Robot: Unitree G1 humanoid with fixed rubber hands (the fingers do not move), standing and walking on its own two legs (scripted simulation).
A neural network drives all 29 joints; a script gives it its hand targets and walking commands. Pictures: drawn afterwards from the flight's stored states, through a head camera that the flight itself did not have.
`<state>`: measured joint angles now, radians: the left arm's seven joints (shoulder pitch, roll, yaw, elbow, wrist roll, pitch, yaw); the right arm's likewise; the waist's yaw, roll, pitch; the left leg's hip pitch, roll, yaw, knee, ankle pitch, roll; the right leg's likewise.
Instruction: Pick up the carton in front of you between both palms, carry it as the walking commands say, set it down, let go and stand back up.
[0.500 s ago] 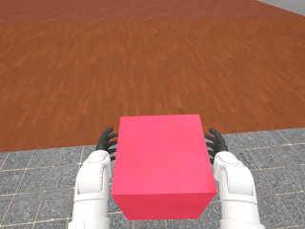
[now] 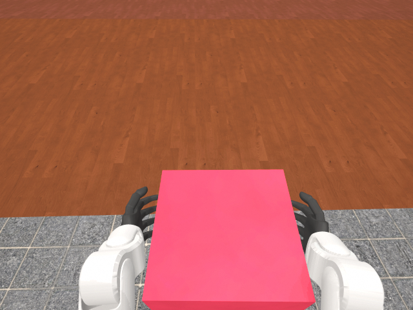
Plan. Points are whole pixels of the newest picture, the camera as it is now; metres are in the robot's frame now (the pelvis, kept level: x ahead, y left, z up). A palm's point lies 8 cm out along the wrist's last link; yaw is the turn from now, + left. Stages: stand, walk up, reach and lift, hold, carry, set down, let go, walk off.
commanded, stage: carry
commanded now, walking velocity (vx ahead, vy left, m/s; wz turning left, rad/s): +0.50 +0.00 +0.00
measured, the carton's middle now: (222, 254) +0.23 +0.01 +0.03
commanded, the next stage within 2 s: none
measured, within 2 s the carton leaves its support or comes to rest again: neither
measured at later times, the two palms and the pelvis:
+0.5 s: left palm (171, 117) +0.56 +0.15 +0.10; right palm (286, 124) +0.56 -0.15 +0.10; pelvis +0.33 +0.00 -0.01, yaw +0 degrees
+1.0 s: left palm (184, 55) +0.93 +0.17 +0.12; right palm (267, 58) +0.92 -0.14 +0.12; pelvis +0.68 +0.02 -0.01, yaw +0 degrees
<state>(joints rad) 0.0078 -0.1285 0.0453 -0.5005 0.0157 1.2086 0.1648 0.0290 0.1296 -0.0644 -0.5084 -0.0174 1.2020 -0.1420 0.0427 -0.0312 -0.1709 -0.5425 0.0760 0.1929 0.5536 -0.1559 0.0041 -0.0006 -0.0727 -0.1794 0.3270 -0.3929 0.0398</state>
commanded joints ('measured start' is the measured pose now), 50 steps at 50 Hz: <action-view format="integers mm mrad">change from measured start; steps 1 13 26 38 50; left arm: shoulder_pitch -384 -330 -317 -336 -557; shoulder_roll -669 -800 -682 -816 -484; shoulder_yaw -591 -616 -598 -668 -542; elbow -101 -60 -110 -127 -131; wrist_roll -262 -178 -222 -262 -250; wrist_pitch -4 -53 0 -63 -3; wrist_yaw -75 -135 -108 -184 -51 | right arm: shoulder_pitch -338 -436 -357 -341 -557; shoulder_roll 652 763 644 820 471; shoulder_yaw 537 687 620 678 564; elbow -56 -124 -131 -110 -119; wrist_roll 196 282 229 191 253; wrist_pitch -7 -47 7 -62 6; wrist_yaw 35 150 96 130 31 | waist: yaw -50 -59 -30 -32 -92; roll -76 134 124 -93 -66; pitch -84 -96 -84 -94 -70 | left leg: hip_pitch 404 504 465 -119 326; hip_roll -93 221 101 50 -114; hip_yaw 119 -211 70 -91 98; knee -44 -427 50 360 -24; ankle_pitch -12 -87 473 -4 -8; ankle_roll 21 117 39 -4 55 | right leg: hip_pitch -197 -673 -110 1 -31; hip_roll -121 -59 92 -216 -101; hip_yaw -27 85 -125 149 -81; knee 158 573 157 -187 253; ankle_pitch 452 237 224 262 673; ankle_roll -75 -40 -86 -158 -110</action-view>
